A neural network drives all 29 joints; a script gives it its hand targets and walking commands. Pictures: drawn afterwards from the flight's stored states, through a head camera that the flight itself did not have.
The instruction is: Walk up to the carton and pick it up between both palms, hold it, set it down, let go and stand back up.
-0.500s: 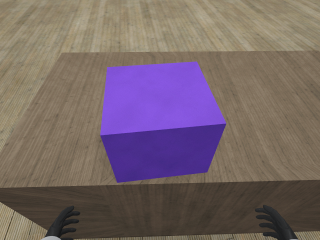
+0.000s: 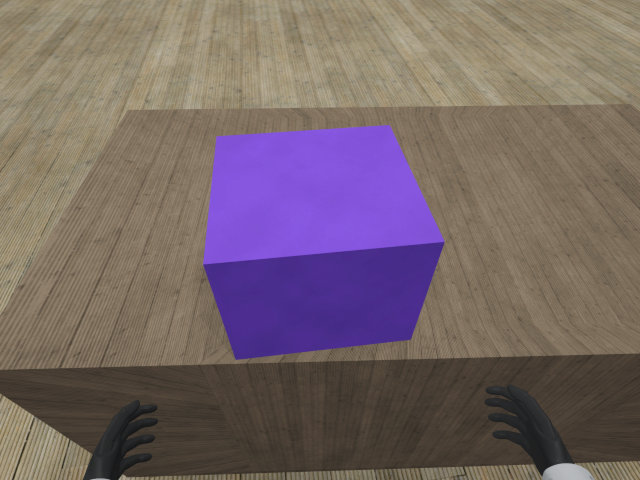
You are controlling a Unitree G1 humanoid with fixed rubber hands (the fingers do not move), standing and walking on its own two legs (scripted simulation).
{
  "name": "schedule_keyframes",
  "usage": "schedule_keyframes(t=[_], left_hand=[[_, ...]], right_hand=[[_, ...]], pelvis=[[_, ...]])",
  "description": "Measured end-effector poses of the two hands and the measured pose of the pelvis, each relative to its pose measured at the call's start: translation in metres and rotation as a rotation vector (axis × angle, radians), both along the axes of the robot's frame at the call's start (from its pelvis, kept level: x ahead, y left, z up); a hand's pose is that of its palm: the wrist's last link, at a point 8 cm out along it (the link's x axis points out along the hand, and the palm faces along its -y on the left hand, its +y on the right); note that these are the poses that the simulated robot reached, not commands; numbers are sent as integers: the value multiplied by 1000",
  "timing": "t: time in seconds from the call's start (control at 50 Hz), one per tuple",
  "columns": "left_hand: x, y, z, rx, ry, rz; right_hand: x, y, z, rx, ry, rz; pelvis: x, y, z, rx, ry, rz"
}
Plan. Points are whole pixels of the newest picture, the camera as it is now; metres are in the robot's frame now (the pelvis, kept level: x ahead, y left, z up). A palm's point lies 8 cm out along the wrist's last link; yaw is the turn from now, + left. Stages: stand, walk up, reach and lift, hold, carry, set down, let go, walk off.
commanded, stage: reach and lift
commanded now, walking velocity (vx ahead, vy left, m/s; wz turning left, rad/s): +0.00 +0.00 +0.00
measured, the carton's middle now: (314, 239) +0.47 +0.02 +0.02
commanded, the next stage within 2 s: none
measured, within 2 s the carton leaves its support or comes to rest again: neither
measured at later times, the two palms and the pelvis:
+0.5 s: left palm (109, 429) +0.20 +0.26 -0.01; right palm (546, 418) +0.20 -0.26 -0.01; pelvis +0.01 +0.00 +0.00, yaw +0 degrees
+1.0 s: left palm (128, 365) +0.26 +0.25 +0.03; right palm (530, 363) +0.25 -0.24 +0.03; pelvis +0.02 +0.00 +0.00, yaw +0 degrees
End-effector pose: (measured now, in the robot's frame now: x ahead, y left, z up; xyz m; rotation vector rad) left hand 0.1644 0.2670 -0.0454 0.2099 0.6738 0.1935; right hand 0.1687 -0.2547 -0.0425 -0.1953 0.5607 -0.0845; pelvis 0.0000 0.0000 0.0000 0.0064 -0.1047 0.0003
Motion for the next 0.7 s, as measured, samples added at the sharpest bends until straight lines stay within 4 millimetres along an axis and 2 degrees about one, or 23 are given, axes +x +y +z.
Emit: schedule_keyframes(t=[0.16,0.3,0.4,0.7], left_hand=[[18,-4,14,-5,-98,-8],[31,-7,26,-14,-200,-17],[36,-7,33,-18,-259,-21],[44,-7,49,-65,-382,3]], right_hand=[[12,-1,4,42,-26,-19],[24,-1,16,86,-114,-43],[31,1,26,101,-179,-45],[36,1,41,156,-270,-74]], pelvis=[[8,-2,1,3,18,0],[14,-2,2,4,27,1],[15,-2,2,3,29,1],[13,-2,2,3,26,1]])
